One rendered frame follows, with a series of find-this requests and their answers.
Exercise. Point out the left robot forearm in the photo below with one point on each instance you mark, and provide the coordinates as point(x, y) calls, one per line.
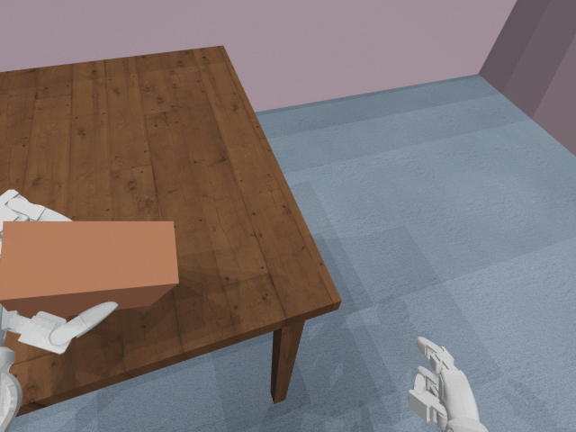
point(10, 390)

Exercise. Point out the sponge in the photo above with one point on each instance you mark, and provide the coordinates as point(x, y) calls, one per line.
point(67, 267)

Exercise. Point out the right robot hand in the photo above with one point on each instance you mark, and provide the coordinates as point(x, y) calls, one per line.
point(447, 397)

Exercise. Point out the left robot hand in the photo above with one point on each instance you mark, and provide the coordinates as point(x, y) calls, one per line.
point(45, 331)

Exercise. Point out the table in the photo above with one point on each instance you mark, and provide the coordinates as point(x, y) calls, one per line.
point(168, 136)

